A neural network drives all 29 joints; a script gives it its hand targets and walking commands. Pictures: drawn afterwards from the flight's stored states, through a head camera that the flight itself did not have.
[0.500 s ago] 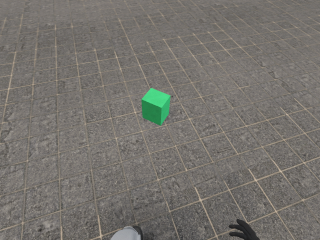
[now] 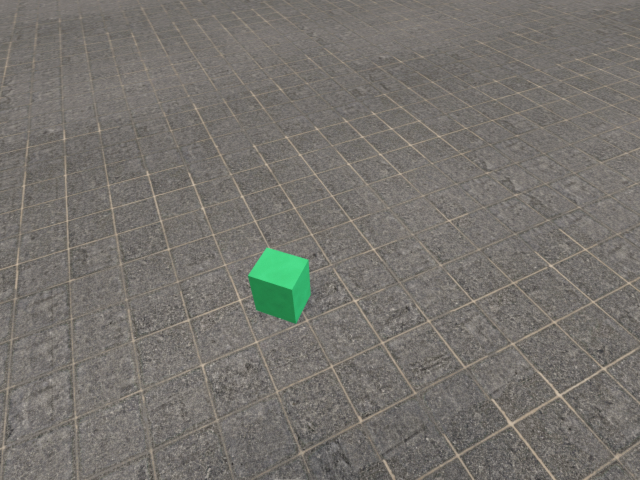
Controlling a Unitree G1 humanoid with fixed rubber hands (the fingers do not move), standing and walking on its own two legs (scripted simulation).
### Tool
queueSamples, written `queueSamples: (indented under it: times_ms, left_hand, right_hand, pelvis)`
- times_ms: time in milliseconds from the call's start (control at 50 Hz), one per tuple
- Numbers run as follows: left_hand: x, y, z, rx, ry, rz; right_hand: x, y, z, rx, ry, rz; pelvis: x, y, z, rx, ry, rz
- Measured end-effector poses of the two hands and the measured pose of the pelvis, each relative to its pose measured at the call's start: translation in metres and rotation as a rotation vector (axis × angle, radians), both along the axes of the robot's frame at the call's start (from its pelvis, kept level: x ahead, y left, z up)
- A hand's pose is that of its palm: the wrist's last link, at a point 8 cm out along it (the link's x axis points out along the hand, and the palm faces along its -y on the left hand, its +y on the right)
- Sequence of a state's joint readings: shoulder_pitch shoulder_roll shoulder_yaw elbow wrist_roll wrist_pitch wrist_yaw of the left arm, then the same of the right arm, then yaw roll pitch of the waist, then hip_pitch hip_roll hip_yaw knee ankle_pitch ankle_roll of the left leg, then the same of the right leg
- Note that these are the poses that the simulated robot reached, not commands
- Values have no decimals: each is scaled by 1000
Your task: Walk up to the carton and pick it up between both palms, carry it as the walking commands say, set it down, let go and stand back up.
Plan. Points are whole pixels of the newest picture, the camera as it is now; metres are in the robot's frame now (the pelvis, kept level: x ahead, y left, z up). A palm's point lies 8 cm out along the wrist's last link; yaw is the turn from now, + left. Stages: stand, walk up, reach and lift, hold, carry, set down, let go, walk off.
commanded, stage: walk up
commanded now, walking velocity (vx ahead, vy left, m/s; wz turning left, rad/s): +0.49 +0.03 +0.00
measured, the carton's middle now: (281, 285) +0.92 +0.12 -0.66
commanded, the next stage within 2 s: none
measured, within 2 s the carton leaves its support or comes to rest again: neither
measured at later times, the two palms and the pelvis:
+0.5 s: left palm (129, 467) +0.21 +0.27 -0.15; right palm (444, 398) +0.28 -0.19 -0.12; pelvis +0.21 +0.03 +0.00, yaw -1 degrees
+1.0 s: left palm (177, 346) +0.41 +0.25 -0.15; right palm (442, 326) +0.41 -0.23 -0.13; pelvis +0.38 +0.01 -0.01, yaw -1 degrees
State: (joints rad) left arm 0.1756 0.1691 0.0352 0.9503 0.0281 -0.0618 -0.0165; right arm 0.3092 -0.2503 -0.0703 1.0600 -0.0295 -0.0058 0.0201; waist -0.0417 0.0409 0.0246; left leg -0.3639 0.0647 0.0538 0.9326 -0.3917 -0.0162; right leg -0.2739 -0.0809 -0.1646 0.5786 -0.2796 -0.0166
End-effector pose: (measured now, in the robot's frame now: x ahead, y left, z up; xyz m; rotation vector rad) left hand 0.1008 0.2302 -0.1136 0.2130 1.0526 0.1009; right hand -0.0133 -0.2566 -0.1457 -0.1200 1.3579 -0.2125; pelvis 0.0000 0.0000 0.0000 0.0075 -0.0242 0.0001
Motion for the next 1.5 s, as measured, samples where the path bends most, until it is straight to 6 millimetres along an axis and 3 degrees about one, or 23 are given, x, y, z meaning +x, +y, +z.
queueSamples:
  times_ms: [100, 220, 280, 340, 400, 500, 620, 700, 760, 820, 920, 980, 1060, 1220, 1300, 1420, 1500]
  left_hand:
    - [-38, 9, 0, 8, 171, 108]
    - [-74, 21, -6, -11, 357, 227]
    - [-77, 30, -17, -31, 435, 270]
    - [-57, 38, -27, -50, 466, 277]
    - [-8, 45, -32, -55, 421, 241]
    - [111, 42, -32, -65, 272, 125]
    - [251, 17, -18, -62, 91, 2]
    - [317, -1, -15, -16, -10, -35]
    - [332, -6, -11, -1, -12, -26]
    - [327, -5, -10, -3, 38, 12]
    - [308, 7, -27, -33, 155, 70]
    - [303, 14, -39, -45, 228, 83]
    - [321, 14, -34, -54, 246, 83]
    - [406, -3, -21, -21, 147, 67]
    - [433, -15, -16, 0, 120, 71]
    - [444, -22, -18, -6, 127, 81]
    - [429, -7, -18, 3, 119, 113]
  right_hand:
    - [87, 3, 13, 22, -88, 79]
    - [215, 30, 24, 28, -218, 195]
    - [276, 51, 24, 14, -283, 254]
    - [313, 68, 25, -1, -330, 275]
    - [319, 72, 28, -8, -317, 243]
    - [291, 62, 27, -14, -197, 119]
    - [254, 36, 17, -2, -14, -9]
    - [249, 12, -3, 7, 90, -44]
    - [272, 1, -6, 1, 113, -21]
    - [312, -1, -2, -4, 68, 9]
    - [386, 14, 6, -10, -41, 70]
    - [416, 26, 10, -23, -101, 69]
    - [431, 35, 16, -18, -95, 51]
    - [428, 36, 1, 42, 50, -9]
    - [443, 26, -8, 55, 83, -17]
    - [482, 16, -8, 25, 42, 22]
    - [505, 10, 0, -11, 22, 80]
  pelvis:
    - [39, -1, 11, 1, 10, 3]
    - [90, 12, 9, -21, 22, 20]
    - [121, 25, -1, -35, 26, 32]
    - [146, 35, -7, -12, 26, 9]
    - [171, 38, -4, -8, 23, -13]
    - [209, 33, 4, -6, 2, -17]
    - [257, 13, 5, 2, -8, -11]
    - [293, -4, -10, 8, -10, 3]
    - [311, -7, -9, -6, -14, 24]
    - [327, -5, -3, -15, -12, 27]
    - [352, 3, -3, -35, -3, 19]
    - [371, 7, -6, -28, -7, -7]
    - [396, 8, 1, -23, -16, -20]
    - [441, -6, 1, 13, -10, -13]
    - [454, -13, -2, -11, 6, 12]
    - [458, -13, -1, -22, 24, 23]
    - [449, -3, 0, -8, 38, 45]
